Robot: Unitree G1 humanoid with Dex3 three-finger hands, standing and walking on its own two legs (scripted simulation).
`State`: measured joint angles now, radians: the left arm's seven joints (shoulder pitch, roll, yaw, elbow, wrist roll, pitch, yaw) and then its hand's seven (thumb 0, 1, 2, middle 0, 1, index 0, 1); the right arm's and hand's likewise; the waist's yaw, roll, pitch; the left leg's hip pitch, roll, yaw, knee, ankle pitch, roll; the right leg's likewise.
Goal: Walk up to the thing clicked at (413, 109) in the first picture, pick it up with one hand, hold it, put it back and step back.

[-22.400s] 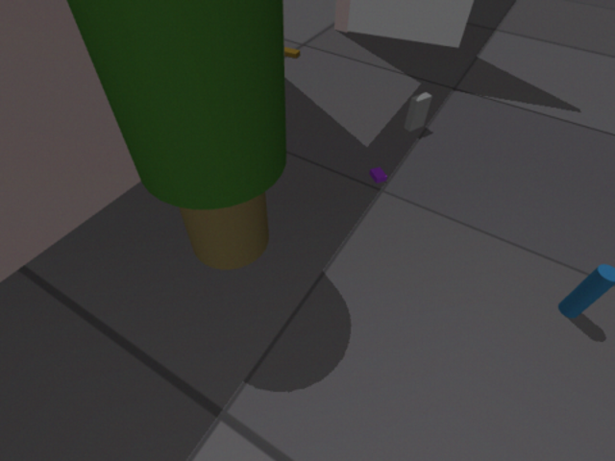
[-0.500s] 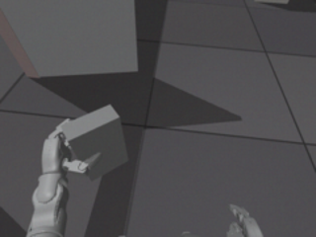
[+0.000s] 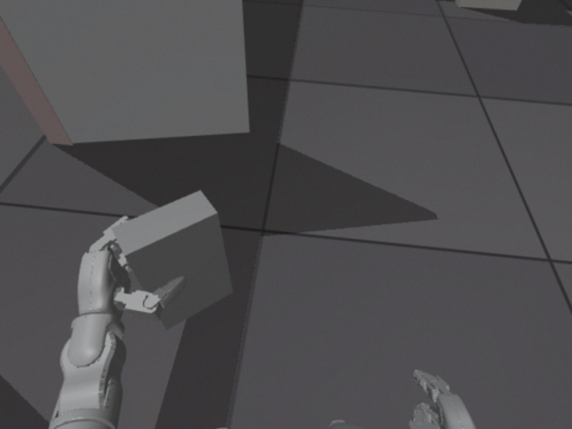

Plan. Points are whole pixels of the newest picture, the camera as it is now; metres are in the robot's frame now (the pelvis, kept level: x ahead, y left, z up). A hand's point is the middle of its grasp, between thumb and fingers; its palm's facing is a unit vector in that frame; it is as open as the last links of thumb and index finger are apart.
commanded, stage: crouch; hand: left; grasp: from the side
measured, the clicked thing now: (182, 265) +0.34 +0.13 +0.04
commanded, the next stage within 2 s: lower in 1.86 s
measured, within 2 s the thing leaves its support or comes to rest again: neither
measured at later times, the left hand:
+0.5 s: hand (172, 315) +0.34 +0.19 -0.14, palm faces +0.14 -0.99 +0.00, open 9.4 cm
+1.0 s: hand (187, 346) +0.36 +0.20 -0.36, palm faces +0.18 -0.98 -0.01, open 9.4 cm
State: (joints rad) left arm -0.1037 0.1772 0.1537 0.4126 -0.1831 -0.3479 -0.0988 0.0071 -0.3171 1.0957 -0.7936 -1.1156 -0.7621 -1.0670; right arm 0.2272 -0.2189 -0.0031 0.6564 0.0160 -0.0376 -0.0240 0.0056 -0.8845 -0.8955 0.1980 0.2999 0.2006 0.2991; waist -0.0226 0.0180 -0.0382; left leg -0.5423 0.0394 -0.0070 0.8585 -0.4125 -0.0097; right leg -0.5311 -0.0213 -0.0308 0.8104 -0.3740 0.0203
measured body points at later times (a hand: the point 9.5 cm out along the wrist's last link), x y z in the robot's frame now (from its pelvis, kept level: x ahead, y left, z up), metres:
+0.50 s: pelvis -0.03 +0.00 -0.13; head +0.11 +0.03 +0.30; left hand +0.33 +0.24 -0.14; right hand +0.11 -0.27 -0.24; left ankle +0.01 +0.12 -0.70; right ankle +0.02 -0.14 -0.70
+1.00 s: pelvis -0.08 +0.00 -0.32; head +0.12 +0.04 +0.08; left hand +0.34 +0.25 -0.36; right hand +0.05 -0.27 -0.45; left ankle +0.01 +0.12 -0.70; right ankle +0.02 -0.14 -0.70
